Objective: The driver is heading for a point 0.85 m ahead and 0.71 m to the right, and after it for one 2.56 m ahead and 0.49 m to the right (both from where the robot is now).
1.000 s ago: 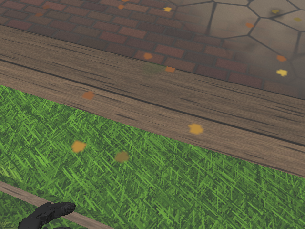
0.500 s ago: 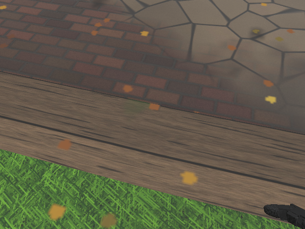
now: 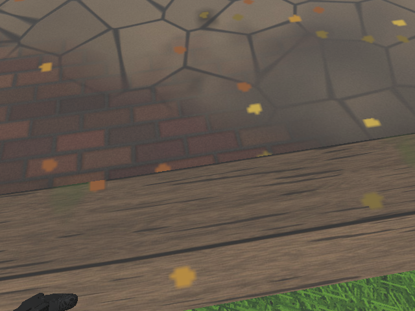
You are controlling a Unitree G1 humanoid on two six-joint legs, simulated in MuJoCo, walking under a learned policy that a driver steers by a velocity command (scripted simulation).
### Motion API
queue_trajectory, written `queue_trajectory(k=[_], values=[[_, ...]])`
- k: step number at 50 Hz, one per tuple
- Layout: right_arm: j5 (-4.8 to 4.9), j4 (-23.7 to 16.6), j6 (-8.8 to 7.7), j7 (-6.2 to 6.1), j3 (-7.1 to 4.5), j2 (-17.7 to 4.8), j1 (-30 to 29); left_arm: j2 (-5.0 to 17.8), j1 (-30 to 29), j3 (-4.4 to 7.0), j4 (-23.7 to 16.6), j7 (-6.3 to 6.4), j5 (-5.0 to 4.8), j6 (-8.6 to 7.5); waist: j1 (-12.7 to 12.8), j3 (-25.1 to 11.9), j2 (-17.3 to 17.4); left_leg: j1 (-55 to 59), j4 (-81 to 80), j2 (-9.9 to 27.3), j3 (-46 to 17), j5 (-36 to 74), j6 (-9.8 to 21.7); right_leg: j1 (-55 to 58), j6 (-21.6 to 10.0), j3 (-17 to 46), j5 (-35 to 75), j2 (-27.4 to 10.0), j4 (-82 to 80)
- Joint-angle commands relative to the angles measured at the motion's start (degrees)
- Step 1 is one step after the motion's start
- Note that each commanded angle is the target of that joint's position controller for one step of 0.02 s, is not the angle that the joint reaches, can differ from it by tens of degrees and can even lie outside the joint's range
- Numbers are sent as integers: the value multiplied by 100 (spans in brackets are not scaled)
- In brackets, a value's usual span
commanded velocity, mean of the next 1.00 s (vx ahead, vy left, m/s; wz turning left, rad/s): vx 0.04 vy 0.00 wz -0.60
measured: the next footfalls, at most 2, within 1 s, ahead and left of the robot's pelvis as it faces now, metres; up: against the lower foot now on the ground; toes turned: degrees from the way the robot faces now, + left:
left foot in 0.38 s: +0.16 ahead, +0.14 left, +0.00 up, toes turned -18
right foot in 0.78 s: +0.04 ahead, -0.11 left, +0.00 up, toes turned -30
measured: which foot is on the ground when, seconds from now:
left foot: up 0.00-0.36, down 0.38-0.78, up 0.80-1.00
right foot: down 0.00-0.38, up 0.40-0.76, down 0.78-1.00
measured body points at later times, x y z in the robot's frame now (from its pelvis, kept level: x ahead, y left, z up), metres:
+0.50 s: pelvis +0.07 +0.04 +0.02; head +0.10 +0.05 +0.46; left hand +0.31 +0.28 -0.08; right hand +0.12 -0.27 -0.07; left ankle +0.12 +0.15 -0.72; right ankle +0.04 -0.08 -0.65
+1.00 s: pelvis +0.06 -0.01 +0.02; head +0.07 -0.05 +0.47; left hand +0.34 +0.14 -0.05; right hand +0.02 -0.34 -0.09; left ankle +0.15 +0.12 -0.65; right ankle +0.01 -0.09 -0.72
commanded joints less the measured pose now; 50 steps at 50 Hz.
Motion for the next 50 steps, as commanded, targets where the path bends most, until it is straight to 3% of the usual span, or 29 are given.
queue_trajectory(k=[1,4,6,9,12,15,17,18,19,20,21,22,23,24,26,29,32,35,38,39,40,41,42,43,44,45,46,48,50], values=[[-68,-434,30,-97,-137,-699,47,816,374,248,-339,85,-107,-34,209,-1394,-274,-1654,391,248,-564,498,2,2235,-1106,2222,1151,-1538,-1293],[-110,-394,137,-129,-133,-591,244,882,93,262,-403,167,66,10,-52,-1305,-588,-879,-175,77,-447,897,-99,1235,-1048,1884,1383,-1193,-1456],[-119,-412,153,-160,-98,-476,165,913,164,282,-353,234,41,20,-10,-1372,-573,-827,-662,-4,-480,1012,-186,1196,-1051,1876,1350,-1120,-1419],[-103,-497,185,-159,-68,-392,-89,925,162,294,-328,316,-5,93,84,-1374,-649,-753,-1275,-69,-596,1321,-242,1154,-946,2066,367,-1000,-1410],[-70,-586,165,-122,-71,-381,-276,908,163,296,-318,317,5,157,183,-1250,-807,-539,-1838,-161,-651,1381,-212,1062,-863,2354,-352,-932,-1411],[-37,-651,85,-61,-97,-402,-309,888,251,294,-294,279,-28,207,250,-1227,-923,-268,-2509,-269,-659,1218,-92,1295,-807,2735,-158,-952,-1216],[-26,-603,36,-5,-132,-395,-63,856,172,281,-304,284,-89,253,86,-1209,-942,248,-3482,-315,-564,1573,67,1306,-647,2854,36,-824,-974],[-55,-543,24,3,-179,-469,143,793,185,261,-297,302,-139,275,-27,-1193,-856,758,-4175,-157,-562,2100,196,1087,-439,2745,-163,-623,-761],[-154,-562,47,-21,-272,-848,279,530,425,191,-289,308,-124,281,83,-1313,-60,1417,-4536,905,-1386,2313,581,489,-93,2193,-1416,-185,135],[-308,-521,111,-33,-376,-1291,178,552,395,222,-472,305,-189,232,270,-903,1719,1362,-4897,1946,-2763,3200,1497,-685,265,848,-2639,756,1216],[-335,-709,86,-58,-315,-971,-81,1049,482,374,-353,297,-36,164,201,-881,1337,1131,-4886,2285,-2993,3500,1835,-774,531,914,-2714,363,2593],[-278,-811,83,-109,-232,-684,-335,1170,575,451,-198,278,-79,183,291,-860,893,1033,-4750,1987,-2400,3591,1636,-692,617,892,-2365,262,3129],[-191,-862,96,-136,-198,-542,-534,1030,720,443,-43,300,-97,255,373,-775,671,1039,-4646,1609,-1844,3521,1374,-688,736,782,-2085,207,3411],[-96,-867,104,-161,-173,-458,-563,894,767,412,-6,315,-79,317,327,-711,679,1164,-4596,1473,-1558,3556,1293,-849,836,734,-1823,155,3721],[-99,-857,160,-192,-151,-441,-447,620,628,326,-64,287,-137,366,221,-607,726,1200,-4656,1236,-1005,3711,1305,-860,961,429,-1575,62,3646],[-125,-768,242,-223,-229,-606,-61,445,102,234,-313,249,-161,342,-109,-725,957,1871,-4623,1362,-809,3920,1441,-953,1073,190,-1493,-195,2700],[-79,-751,283,-174,-335,-861,-87,356,1,162,-422,168,-118,329,-163,-903,1074,1796,-4573,1535,-542,4192,1469,-229,1002,-67,-1611,-380,1760],[19,-703,271,-102,-388,-970,-108,481,110,209,-413,102,-130,365,-126,-937,1146,1693,-4460,1649,-379,4243,1423,354,839,-335,-1477,-330,945],[185,-630,235,-81,-385,-909,-212,506,566,288,-258,53,-131,392,206,-977,970,1355,-3843,1557,-41,3880,1018,1391,417,-519,-385,-161,-645],[148,-494,201,-54,-329,-683,109,710,817,374,-189,103,-122,386,263,-1086,442,763,-3189,1310,335,3221,604,2265,191,-144,455,-248,-1136],[-181,-693,184,-17,-181,-266,121,1447,1072,545,-258,201,-108,353,174,-1240,-1406,-879,-1366,610,851,509,-1,3439,-419,1900,2725,-1740,-1136],[-190,-950,163,-73,-185,-333,-409,1542,962,505,-349,161,97,225,409,-1358,-1744,-1766,-160,-14,122,-806,-201,2996,-1589,2938,3145,-2548,-1134],[-90,-946,172,-106,-262,-592,-644,1245,928,424,-316,124,131,102,560,-1337,-1074,-1792,349,114,-313,-571,-157,2854,-1577,2535,2685,-2280,-1241],[-35,-924,183,-122,-286,-617,-646,1076,683,359,-239,149,70,37,381,-1127,-910,-1816,333,190,-410,-81,-83,2677,-1249,2095,2255,-1938,-1231],[-67,-818,198,-169,-307,-609,-543,943,430,322,-242,186,-31,33,269,-1038,-675,-1812,134,238,-455,329,-86,2582,-973,1865,1855,-1663,-1226],[-108,-797,201,-172,-331,-660,-414,849,383,280,-201,224,-134,50,202,-1069,-728,-1739,-46,241,-441,704,-105,2496,-881,1811,1118,-1510,-1344],[-90,-771,179,-127,-330,-620,-323,809,448,248,-186,251,-142,56,182,-1110,-838,-1609,-110,169,-386,1040,-110,2388,-869,1860,143,-1368,-1518],[-14,-792,114,-50,-306,-544,-375,764,517,215,-189,270,-78,23,244,-960,-932,-1632,-667,82,-346,1431,-89,2278,-905,2114,-1621,-1277,-1914],[0,-858,21,-14,-284,-500,-609,816,591,219,-138,290,-56,-27,317,-720,-969,-1557,-1461,-5,-377,1540,-81,2188,-906,2275,-1930,-1261,-2069]])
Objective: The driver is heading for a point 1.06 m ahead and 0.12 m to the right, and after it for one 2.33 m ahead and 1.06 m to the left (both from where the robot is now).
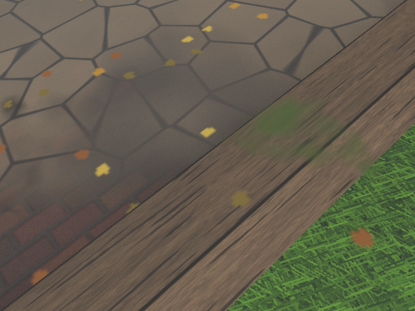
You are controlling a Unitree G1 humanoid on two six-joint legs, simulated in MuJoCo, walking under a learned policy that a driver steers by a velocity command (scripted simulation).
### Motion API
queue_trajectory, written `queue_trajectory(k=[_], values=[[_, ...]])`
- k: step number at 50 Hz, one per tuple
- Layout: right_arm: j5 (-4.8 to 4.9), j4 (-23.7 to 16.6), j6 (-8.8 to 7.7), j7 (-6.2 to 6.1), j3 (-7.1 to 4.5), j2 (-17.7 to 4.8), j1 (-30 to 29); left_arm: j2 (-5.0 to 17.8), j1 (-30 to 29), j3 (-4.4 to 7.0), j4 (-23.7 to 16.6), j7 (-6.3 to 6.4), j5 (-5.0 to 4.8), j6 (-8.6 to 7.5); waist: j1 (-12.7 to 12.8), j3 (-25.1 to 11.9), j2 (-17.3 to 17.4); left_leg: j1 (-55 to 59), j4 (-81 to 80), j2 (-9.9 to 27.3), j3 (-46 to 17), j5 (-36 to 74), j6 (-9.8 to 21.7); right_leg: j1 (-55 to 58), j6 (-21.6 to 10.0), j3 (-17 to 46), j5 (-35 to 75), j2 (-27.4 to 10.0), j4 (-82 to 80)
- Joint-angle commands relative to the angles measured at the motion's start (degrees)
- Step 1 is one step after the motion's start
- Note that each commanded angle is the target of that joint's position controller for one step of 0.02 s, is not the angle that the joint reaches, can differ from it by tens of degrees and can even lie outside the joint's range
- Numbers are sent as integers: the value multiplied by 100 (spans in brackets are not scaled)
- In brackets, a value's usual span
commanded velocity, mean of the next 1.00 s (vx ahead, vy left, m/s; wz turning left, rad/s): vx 0.43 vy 0.00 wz -0.30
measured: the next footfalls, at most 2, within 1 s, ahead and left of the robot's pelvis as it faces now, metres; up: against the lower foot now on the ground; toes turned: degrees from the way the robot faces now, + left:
left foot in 0.24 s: +0.15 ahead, +0.13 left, +0.00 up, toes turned -13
right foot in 0.70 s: +0.38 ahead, -0.21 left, +0.00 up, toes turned -17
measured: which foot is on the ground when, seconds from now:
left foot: up 0.00-0.22, down 0.24-0.70, up 0.72-1.00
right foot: down 0.00-0.24, up 0.26-0.68, down 0.70-1.00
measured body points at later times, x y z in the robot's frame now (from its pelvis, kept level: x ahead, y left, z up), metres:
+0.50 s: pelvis +0.15 +0.01 +0.00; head +0.17 +0.02 +0.45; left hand +0.38 +0.22 -0.10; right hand +0.10 -0.26 -0.11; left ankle +0.11 +0.14 -0.75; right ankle +0.20 -0.17 -0.68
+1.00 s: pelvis +0.40 -0.13 +0.00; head +0.42 -0.14 +0.45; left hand +0.52 +0.13 -0.11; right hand +0.50 -0.43 -0.09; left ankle +0.59 +0.00 -0.68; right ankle +0.34 -0.20 -0.75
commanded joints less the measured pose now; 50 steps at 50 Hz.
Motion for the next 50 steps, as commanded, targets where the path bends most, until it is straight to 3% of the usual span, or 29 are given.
queue_trajectory(k=[1,7,9,11,12,13,14,15,16,17,19,21,24,27,29,31,32,33,34,35,36,37,38,39,40,42,44,47,50], values=[[23,-540,-237,58,-82,-402,-525,995,12,267,-301,66,7,-147,155,-321,-1143,-594,-1010,-48,-181,319,17,845,-985,1851,-1386,-1240,-1239],[97,-602,-499,200,-47,-348,-637,1151,177,298,-170,6,-53,-187,232,-165,-1078,354,-2274,-261,-208,213,145,267,-1008,2240,-1620,-1141,-1032],[144,-579,-568,209,-73,-389,-439,1099,146,271,-155,-21,-60,-174,97,-157,-1038,934,-2614,-298,-201,355,230,-12,-939,2438,-1748,-1064,-905],[145,-440,-634,181,-107,-363,66,891,9,199,-181,-17,-69,-150,-255,-203,-884,2011,-3227,-269,-129,799,358,-560,-695,2355,-1975,-742,-472],[111,-335,-653,137,-165,-499,583,612,-39,118,-205,-9,-45,-169,-495,-374,-674,2896,-3350,141,-461,666,499,-1167,-444,2069,-2175,-469,235],[-38,-268,-647,74,-222,-863,1183,125,44,-20,-282,-16,-44,-189,-614,-730,342,3841,-3839,1288,-1856,-598,904,-2075,-40,1093,-2409,159,1975],[-153,-123,-635,141,-318,-1243,1508,407,-55,39,-575,15,-184,-267,-526,-483,1184,3729,-4558,2220,-3941,-2354,1599,-3205,68,649,-2397,233,3113],[-54,-197,-644,147,-226,-910,1142,780,30,129,-446,27,-170,-297,-380,-8,878,3348,-4651,2241,-3886,-2734,1701,-3486,137,643,-1944,-211,3743],[11,-218,-632,124,-124,-575,963,863,66,170,-289,8,-103,-300,-324,252,695,3140,-4642,1898,-3260,-2313,1547,-3502,189,553,-1475,-293,3956],[-3,-241,-616,111,-66,-439,859,788,141,173,-171,-9,-51,-312,-249,214,538,3043,-4650,1619,-2711,-1777,1400,-3393,219,456,-1120,-343,4038],[-50,-177,-610,85,-5,-349,845,589,-56,136,-165,-74,-57,-371,-242,339,473,2733,-4804,1317,-1851,-603,1303,-3242,266,397,-473,-484,3882],[-54,-92,-641,82,6,-356,967,414,-228,77,-182,-104,-24,-412,-272,288,415,2642,-4907,1173,-1288,302,1376,-3152,368,206,12,-511,3626],[25,41,-608,79,9,-455,1074,241,-602,-23,-269,-154,27,-456,-337,255,320,2600,-4985,1068,-697,1263,1428,-2895,497,-185,626,-670,2619],[100,199,-537,69,-11,-628,1338,67,-1162,-124,-380,-259,-8,-522,-541,312,320,2405,-4966,1022,-274,1688,1372,-2226,512,-505,1087,-607,1520],[149,307,-492,76,-29,-749,1524,139,-1370,-114,-436,-325,-57,-537,-566,356,348,2497,-4961,1195,-273,1795,1362,-1901,420,-571,1064,-542,1108],[195,400,-431,72,-42,-807,1588,293,-1406,-65,-475,-369,-79,-547,-440,358,405,2826,-4810,1399,-285,2267,1295,-1699,227,-580,818,-471,784],[203,429,-398,61,-49,-856,1573,406,-1253,-14,-449,-374,-74,-550,-282,243,453,2986,-4561,1439,-233,3041,1233,-1379,107,-635,673,-373,646],[215,447,-362,45,-53,-903,1520,559,-817,73,-338,-356,-50,-545,31,-73,456,3030,-3970,1356,-28,4145,1125,-665,-50,-767,668,-214,459],[197,455,-334,22,-11,-827,1542,797,43,216,-61,-311,-38,-523,469,-625,356,2784,-2925,1104,238,4806,974,552,-230,-892,741,-51,322],[71,341,-344,-3,102,-602,1553,1099,1065,332,160,-237,-21,-478,911,-1390,53,1666,-1377,900,359,3598,764,2306,-495,-117,599,-769,549],[-8,90,-439,29,357,199,2184,1756,1387,424,256,-215,50,-466,478,-2236,-1670,-475,857,-153,349,-317,377,4050,-1414,2891,-752,-2384,31],[111,181,-568,43,247,-305,1876,1217,1440,287,248,-217,3,-483,712,-2462,-1459,-1017,1596,-148,-501,-1294,412,3851,-1475,3877,-1390,-2476,-710],[278,-18,-632,79,139,-628,1324,968,1027,178,279,-219,7,-506,627,-1434,-1279,-1531,1769,163,-407,-901,493,3174,-1209,2952,-1147,-2270,-781],[248,-74,-667,75,168,-574,1008,821,671,129,261,-217,9,-516,480,-929,-891,-1438,1528,425,-269,-386,534,2391,-1077,2198,-560,-2012,-846],[130,-76,-666,68,159,-510,869,680,362,86,260,-232,49,-525,298,-572,-674,-1260,1197,577,-225,-18,504,1712,-1016,1711,-34,-1776,-1001],[99,13,-548,109,159,-364,1101,499,57,42,252,-242,123,-582,-46,-427,-837,-675,902,754,-277,414,448,952,-1014,1195,556,-1528,-1357],[71,33,-438,116,189,-214,1122,539,22,62,365,-236,59,-669,-179,-264,-704,-603,630,781,-210,584,328,575,-1108,827,977,-1491,-1613],[4,-181,-401,95,219,-163,488,662,172,91,560,-182,61,-709,-76,75,-514,-961,-284,782,-174,1431,174,470,-1091,390,1344,-1393,-1804],[24,-343,-484,169,291,-18,-179,763,387,98,706,-127,24,-664,154,225,-487,-700,-1571,576,11,2454,218,448,-872,-40,1387,-1175,-1833]])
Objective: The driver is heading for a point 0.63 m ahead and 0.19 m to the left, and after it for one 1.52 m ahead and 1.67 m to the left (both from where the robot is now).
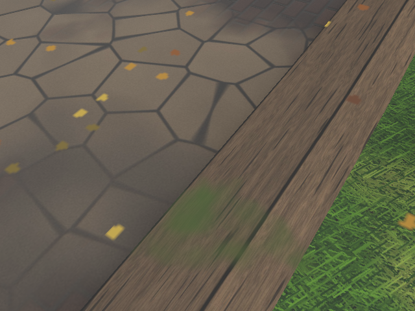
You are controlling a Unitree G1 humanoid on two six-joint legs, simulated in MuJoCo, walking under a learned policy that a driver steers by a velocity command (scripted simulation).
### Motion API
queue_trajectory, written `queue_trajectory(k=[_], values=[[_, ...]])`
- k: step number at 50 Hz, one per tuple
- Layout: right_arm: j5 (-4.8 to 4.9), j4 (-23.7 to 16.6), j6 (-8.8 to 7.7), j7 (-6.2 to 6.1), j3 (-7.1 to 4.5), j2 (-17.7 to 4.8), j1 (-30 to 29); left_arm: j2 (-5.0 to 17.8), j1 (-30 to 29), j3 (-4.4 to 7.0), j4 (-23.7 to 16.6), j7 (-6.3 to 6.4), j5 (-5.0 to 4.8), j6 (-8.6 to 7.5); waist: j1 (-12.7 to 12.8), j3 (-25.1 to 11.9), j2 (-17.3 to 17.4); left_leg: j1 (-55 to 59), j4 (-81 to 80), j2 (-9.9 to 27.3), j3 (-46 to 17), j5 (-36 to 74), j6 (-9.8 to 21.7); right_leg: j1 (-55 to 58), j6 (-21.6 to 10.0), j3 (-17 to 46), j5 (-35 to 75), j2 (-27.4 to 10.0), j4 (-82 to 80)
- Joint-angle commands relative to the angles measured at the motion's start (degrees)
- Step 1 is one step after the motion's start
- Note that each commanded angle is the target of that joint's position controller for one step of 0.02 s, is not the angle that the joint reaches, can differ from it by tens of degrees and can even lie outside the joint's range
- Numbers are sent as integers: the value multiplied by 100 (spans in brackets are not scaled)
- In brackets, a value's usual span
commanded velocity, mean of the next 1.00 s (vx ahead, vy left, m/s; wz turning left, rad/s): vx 0.45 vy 0.00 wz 0.15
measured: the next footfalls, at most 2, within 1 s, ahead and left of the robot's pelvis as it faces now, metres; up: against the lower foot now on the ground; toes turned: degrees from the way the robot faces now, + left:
left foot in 0.22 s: +0.33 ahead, +0.14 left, +0.00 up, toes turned +2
right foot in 0.74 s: +0.62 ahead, -0.09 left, +0.00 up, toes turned +4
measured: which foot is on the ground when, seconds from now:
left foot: up 0.00-0.20, down 0.22-0.76, up 0.78-1.00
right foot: down 0.00-0.24, up 0.26-0.72, down 0.74-1.00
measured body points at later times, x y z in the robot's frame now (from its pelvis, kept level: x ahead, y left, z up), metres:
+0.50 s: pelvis +0.29 +0.06 +0.00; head +0.32 +0.07 +0.45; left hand +0.44 +0.33 -0.11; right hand +0.34 -0.21 -0.12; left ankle +0.29 +0.14 -0.75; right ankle +0.40 -0.12 -0.68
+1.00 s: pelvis +0.54 +0.01 +0.00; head +0.59 +0.01 +0.44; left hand +0.60 +0.30 -0.12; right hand +0.72 -0.25 -0.12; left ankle +0.57 +0.16 -0.69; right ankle +0.58 -0.09 -0.75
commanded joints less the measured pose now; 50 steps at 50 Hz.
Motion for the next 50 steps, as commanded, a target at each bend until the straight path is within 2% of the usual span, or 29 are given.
queue_trajectory(k=[1,4,8,9,10,11,12,13,14,15,16,17,18,21,24,27,31,35,36,37,38,39,40,41,42,43,45,47,50], values=[[14,-416,-106,73,30,-103,-440,937,-232,203,-304,68,-50,-88,-44,327,-524,419,-1036,-148,152,977,8,-582,-828,632,1148,-1361,-757],[68,-601,-142,165,30,-156,-903,1048,150,228,-69,77,-98,-22,109,431,-491,324,-1564,-253,96,1008,133,-3,-797,713,1092,-1627,-589],[36,-727,-161,271,-27,-312,-942,1137,281,269,119,124,-108,129,-42,273,-609,432,-1917,-428,143,153,438,872,-597,786,2064,-1910,39],[32,-680,-161,260,-76,-414,-669,1193,213,281,124,137,-98,160,-217,70,-720,899,-1941,-588,283,-95,537,941,-523,740,2951,-1860,395],[21,-505,-157,219,-182,-586,1,1184,116,267,134,153,-83,200,-608,-366,-729,1859,-2050,-800,490,-66,693,839,-402,551,3883,-1650,1217],[5,-276,-136,157,-305,-865,942,1022,140,191,74,179,-17,214,-1005,-1086,-582,3423,-1825,-531,247,219,905,137,-210,349,3557,-1359,2469],[-103,-211,-112,121,-429,-1443,1569,404,884,-1,-49,142,57,121,-839,-2114,601,5874,-1758,987,-2057,-229,1740,-2057,184,124,1199,-607,4762],[16,-101,-77,142,-367,-1143,1816,335,951,-57,90,93,0,8,-914,-2670,1267,6445,-2890,1494,-4123,-1346,2110,-3142,322,719,-2119,-26,5902],[49,-132,-71,133,-250,-820,1482,949,381,118,-34,54,-173,-73,-971,-1791,675,5830,-3124,1331,-3628,-2078,1803,-3747,242,977,-1985,-405,6341],[28,-200,-60,113,-196,-675,1055,997,-178,125,-215,52,-244,-111,-868,-1028,287,4935,-3241,1138,-2839,-1857,1619,-3848,188,756,-1501,-696,6201],[-30,-198,-73,128,-152,-556,742,904,-449,114,-274,74,-170,-111,-688,-469,-60,4046,-3434,907,-2221,-1263,1550,-3720,196,634,-1090,-918,5820],[-98,-209,-118,136,-117,-423,547,841,-383,141,-248,97,-95,-73,-472,-317,54,3513,-3580,695,-1805,-765,1466,-3364,201,682,-768,-1123,5444],[-117,-208,-145,148,-107,-363,442,721,-212,127,-172,103,-79,-15,-334,-290,160,3198,-3748,545,-1535,-498,1453,-3027,241,685,-591,-1188,5274],[-59,-66,-249,149,-136,-434,504,503,-170,89,-129,141,-33,137,-214,-177,115,2878,-4050,460,-985,228,1593,-2983,399,595,-258,-1238,4780],[-53,74,-209,80,-177,-571,714,442,-809,55,-316,132,9,127,-373,42,-15,3057,-4199,366,-614,419,1537,-3387,513,570,644,-1280,3735],[-11,187,-148,23,-197,-679,900,318,-1377,-9,-435,55,-5,44,-589,166,-26,3118,-4224,203,-231,422,1356,-3171,512,406,1498,-1127,2612],[73,448,-20,-9,-233,-790,1434,350,-2175,-33,-699,-50,-41,-57,-846,347,-75,3493,-3962,374,-479,284,1377,-3050,514,362,1554,-879,1799],[108,523,120,-89,-298,-893,1437,652,-1980,66,-666,-142,-63,-157,-554,181,144,3954,-3351,609,-904,635,1211,-2430,331,421,903,-691,1321],[108,506,146,-102,-293,-892,1323,780,-1526,140,-540,-127,-61,-182,-263,-59,180,3879,-2872,474,-835,1197,1102,-1734,214,299,791,-579,1148],[69,478,155,-105,-218,-699,1327,1079,-711,280,-321,-84,-40,-206,106,-679,87,3510,-1865,121,-609,1291,909,-443,11,366,840,-711,1209],[-71,276,151,-109,-65,-287,1312,1495,304,387,-201,-18,45,-189,472,-1678,-583,2432,-45,-358,-286,-177,648,1239,-363,1553,646,-1863,1429],[65,135,65,-102,49,210,2027,1734,350,439,-111,-20,84,-113,24,-2209,-2178,438,1676,-1154,-138,-3181,292,2620,-1164,3887,-26,-2951,836],[152,204,50,-130,-107,-480,1722,1077,76,267,-273,-16,40,-96,212,-1763,-1508,-9,2248,-871,-662,-3237,227,2211,-1006,3739,177,-2789,586],[195,78,65,-149,-220,-738,1321,815,-342,182,-341,12,43,-84,139,-1104,-1254,-145,2347,-694,-583,-2857,187,1572,-835,2696,1299,-2650,662],[149,71,113,-188,-238,-695,1214,693,-695,143,-365,6,73,-82,-49,-846,-877,109,2241,-488,-470,-2570,99,936,-755,1989,2500,-2418,688],[85,54,188,-202,-279,-644,1183,554,-947,117,-347,-2,73,-74,-199,-603,-806,320,2016,-359,-431,-2390,39,376,-712,1445,3117,-2241,649],[125,12,394,-186,-280,-378,1351,527,-1229,126,-296,3,122,-102,-459,-450,-1031,913,1695,-267,-259,-2118,-46,-399,-705,789,3348,-2036,374],[103,-192,528,-187,-256,-222,1150,719,-1400,193,-235,52,123,-102,-525,-249,-1001,900,1161,-252,-111,-1803,-122,-707,-825,415,3411,-2067,116],[51,-380,563,-121,-219,-148,914,869,-1551,247,-201,149,87,-10,-490,-374,-926,1234,114,-250,70,-791,-66,-702,-788,-155,3362,-1965,97]])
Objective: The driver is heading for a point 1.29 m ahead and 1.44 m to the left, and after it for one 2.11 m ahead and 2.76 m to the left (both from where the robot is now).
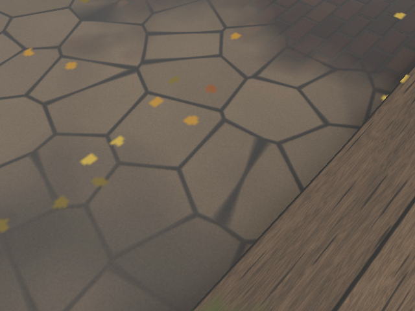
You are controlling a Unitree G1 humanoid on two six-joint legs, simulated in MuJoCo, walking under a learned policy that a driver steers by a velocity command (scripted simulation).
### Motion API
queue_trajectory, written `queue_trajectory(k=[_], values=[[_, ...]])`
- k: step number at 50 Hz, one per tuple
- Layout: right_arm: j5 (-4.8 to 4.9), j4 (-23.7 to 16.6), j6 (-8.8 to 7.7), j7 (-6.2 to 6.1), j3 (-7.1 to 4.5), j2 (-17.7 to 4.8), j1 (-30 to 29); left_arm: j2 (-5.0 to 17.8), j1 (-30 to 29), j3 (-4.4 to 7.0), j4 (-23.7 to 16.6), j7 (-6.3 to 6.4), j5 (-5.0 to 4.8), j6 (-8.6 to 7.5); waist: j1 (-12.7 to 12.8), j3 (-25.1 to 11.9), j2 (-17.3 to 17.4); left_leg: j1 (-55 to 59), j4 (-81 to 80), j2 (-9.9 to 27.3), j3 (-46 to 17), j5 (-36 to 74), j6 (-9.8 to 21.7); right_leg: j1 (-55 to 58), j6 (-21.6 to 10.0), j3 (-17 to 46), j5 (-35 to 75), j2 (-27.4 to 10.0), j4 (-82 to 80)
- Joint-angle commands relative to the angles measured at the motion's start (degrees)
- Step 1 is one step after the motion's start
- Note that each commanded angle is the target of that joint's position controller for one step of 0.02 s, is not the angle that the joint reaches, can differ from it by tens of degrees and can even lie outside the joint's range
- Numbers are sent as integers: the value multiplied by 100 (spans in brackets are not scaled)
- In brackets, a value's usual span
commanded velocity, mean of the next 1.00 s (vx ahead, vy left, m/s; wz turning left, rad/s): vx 0.05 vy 0.00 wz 0.58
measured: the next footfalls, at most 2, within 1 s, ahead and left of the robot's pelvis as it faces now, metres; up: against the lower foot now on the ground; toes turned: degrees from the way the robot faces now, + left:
left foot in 0.20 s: +0.17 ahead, +0.13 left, +0.00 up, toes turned +9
right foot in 0.68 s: +0.20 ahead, -0.10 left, +0.00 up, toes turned +29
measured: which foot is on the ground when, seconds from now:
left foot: up 0.00-0.18, down 0.20-0.68, up 0.70-1.00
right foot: down 0.00-0.20, up 0.22-0.66, down 0.68-1.00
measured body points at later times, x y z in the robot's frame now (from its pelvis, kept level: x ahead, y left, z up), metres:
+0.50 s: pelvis +0.08 +0.03 +0.00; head +0.13 +0.07 +0.44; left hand +0.18 +0.35 -0.12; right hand +0.31 -0.20 -0.08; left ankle +0.14 +0.13 -0.74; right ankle +0.16 -0.14 -0.69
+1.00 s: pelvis +0.10 -0.01 +0.00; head +0.13 +0.01 +0.45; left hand +0.05 +0.30 -0.11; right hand +0.38 -0.17 -0.10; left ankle +0.02 +0.11 -0.70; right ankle +0.17 -0.12 -0.74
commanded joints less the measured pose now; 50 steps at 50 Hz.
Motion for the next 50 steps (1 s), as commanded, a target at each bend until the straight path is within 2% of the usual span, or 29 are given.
queue_trajectory(k=[1,3,6,8,9,10,11,12,13,14,15,16,18,21,23,27,31,33,34,35,36,37,38,39,40,42,45,48,50], values=[[-41,-386,37,76,-15,-106,370,921,-576,216,-406,102,-46,-14,-196,-760,-839,702,-794,106,93,946,38,150,-952,332,3254,-1473,-615],[-52,-578,64,151,-43,-172,57,992,-521,234,-338,123,-86,65,-110,-780,-786,734,-1150,69,162,1070,131,373,-896,213,3112,-1518,-454],[-71,-868,120,273,-105,-279,-164,1166,-440,297,-279,144,-213,218,-76,-724,-708,741,-1566,-35,280,709,330,635,-793,263,2841,-1716,3],[-49,-924,107,335,-158,-321,-21,1191,-520,314,-277,193,-279,331,-234,-751,-696,1043,-2164,-163,420,793,530,695,-576,182,2660,-1696,558],[-73,-862,80,303,-241,-466,280,1086,-431,297,-246,211,-274,375,-377,-914,-501,1659,-2604,-335,445,1291,695,523,-355,-2,2550,-1447,1240],[-100,-880,44,188,-440,-1095,630,936,-102,265,-251,205,-132,392,-427,-1227,572,2636,-2970,310,-661,3675,1055,-185,83,-297,1328,-911,2627],[-210,-1093,34,138,-499,-1672,451,641,-4,142,-508,165,96,387,-142,-1519,1846,3761,-3094,1661,-2949,4722,2346,-2144,564,-127,-2848,193,4549],[-229,-1132,-61,206,-350,-1222,618,819,-260,175,-466,107,-22,371,-482,-2215,1121,3834,-3356,1736,-3314,3978,2556,-2381,485,1161,-3028,207,5224],[-204,-1163,-145,234,-278,-1030,347,970,-503,215,-526,94,-176,387,-411,-1800,714,3574,-3368,1555,-2770,3608,2294,-2652,407,1249,-2609,62,5437],[-100,-1153,-171,212,-247,-886,143,942,-534,221,-483,131,-147,410,-302,-1456,272,3234,-3375,1258,-2308,3114,1950,-2700,371,1253,-2167,-76,5213],[-39,-1182,-137,169,-202,-775,-39,984,-586,241,-472,186,-76,437,-231,-1260,146,2911,-3425,1075,-2090,2814,1740,-2636,392,1287,-1824,-162,4909],[-57,-1235,-98,123,-174,-739,-178,989,-562,254,-480,200,-67,470,-97,-1211,255,2551,-3512,887,-1930,2612,1627,-2318,409,1292,-1590,-175,4675],[-142,-1322,-70,72,-183,-785,-222,876,-511,228,-492,206,-86,504,-43,-1212,360,2338,-3605,712,-1864,2499,1601,-2059,489,1245,-1298,-41,4316],[-106,-1333,-37,0,-215,-836,-121,740,-576,175,-529,248,-93,535,-105,-1201,389,2320,-3657,606,-1976,1901,1611,-1982,619,1317,-1123,46,3543],[-104,-1362,12,-45,-228,-864,-145,729,-646,162,-564,245,-95,536,-142,-1144,480,2177,-3710,521,-2103,1220,1582,-1851,657,1364,-1023,73,3106],[-127,-1414,109,-34,-248,-902,-182,761,-704,164,-634,152,-122,472,-235,-1031,677,1934,-3773,405,-2475,286,1529,-1425,590,1379,-1004,163,2347],[-65,-1444,195,2,-256,-914,-205,815,-525,194,-673,23,-130,367,-235,-1047,820,2038,-3602,350,-2890,373,1430,-938,390,1339,-992,259,1434],[34,-1461,232,-18,-244,-891,-333,820,-106,236,-567,-20,-83,337,6,-1091,724,1714,-3341,116,-2821,271,1163,-128,179,1201,-263,220,335],[39,-1445,224,-29,-201,-750,-215,1067,144,313,-533,-6,-12,344,32,-1182,352,1172,-2869,-157,-2540,-277,893,552,-82,1600,-81,-408,-2],[10,-1467,214,-18,-128,-462,-34,1514,93,384,-619,33,77,392,-156,-1006,-1006,89,-1408,-970,-1430,-1385,517,995,-679,2853,348,-1670,-356],[-26,-1601,130,-17,-239,-794,-185,1633,63,417,-608,22,203,377,-104,-711,-1809,-432,-130,-1225,-791,-1870,256,307,-1387,3851,854,-2370,-668],[-74,-1439,101,-1,-347,-1113,-57,1339,-387,331,-811,71,160,352,-241,-618,-1292,-334,681,-911,-922,-1429,107,168,-1331,3403,1002,-2190,-563],[-52,-1245,137,9,-380,-1115,122,1047,-719,256,-883,118,71,365,-368,-550,-1076,-227,1012,-876,-837,-1059,9,82,-1023,2718,1076,-1743,-445],[-39,-1050,214,-36,-366,-985,336,886,-839,205,-949,150,-5,385,-411,-526,-1057,-210,1360,-855,-742,-789,-85,117,-810,2259,959,-1441,-380],[-42,-1023,266,-40,-326,-861,360,826,-810,171,-966,172,-59,405,-344,-453,-1072,-300,1674,-829,-661,-648,-166,152,-850,2044,1259,-1404,-355],[5,-1084,304,-32,-255,-709,200,824,-644,161,-974,204,-45,458,-230,-417,-1019,-248,1415,-723,-361,-469,-259,270,-917,1611,1389,-1269,-370],[18,-1295,297,-1,-136,-515,-311,1033,-200,239,-896,216,-26,549,152,-521,-1205,-338,362,-430,-181,-443,-350,995,-1033,1520,1379,-1451,-308],[-15,-1391,286,77,-52,-409,-439,1284,-221,338,-903,153,-75,591,241,-649,-1323,321,-579,-241,118,-660,-285,910,-1049,1313,1567,-1632,-255],[4,-1361,293,109,-76,-494,-342,1365,-257,375,-892,104,-110,595,213,-713,-1375,756,-1037,-271,327,-673,-203,789,-1030,1199,1779,-1700,-165]])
